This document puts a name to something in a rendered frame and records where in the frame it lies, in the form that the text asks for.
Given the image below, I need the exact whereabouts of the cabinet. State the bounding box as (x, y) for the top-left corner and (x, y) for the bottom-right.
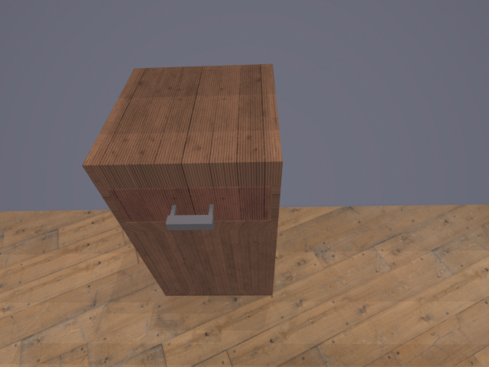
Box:
(82, 64), (283, 296)

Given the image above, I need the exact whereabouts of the drawer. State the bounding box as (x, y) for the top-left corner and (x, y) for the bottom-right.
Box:
(108, 186), (270, 222)

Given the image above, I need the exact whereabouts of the handle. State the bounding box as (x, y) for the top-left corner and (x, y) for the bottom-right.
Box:
(166, 204), (214, 230)

